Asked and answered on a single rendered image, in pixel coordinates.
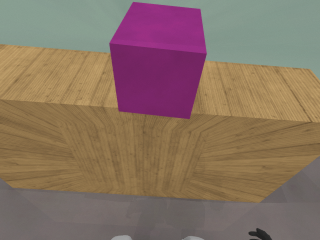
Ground carton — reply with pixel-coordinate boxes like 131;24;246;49
109;2;207;119

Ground robot right hand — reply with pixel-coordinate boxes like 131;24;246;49
248;228;272;240

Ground pedestal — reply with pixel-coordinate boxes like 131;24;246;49
0;44;320;203

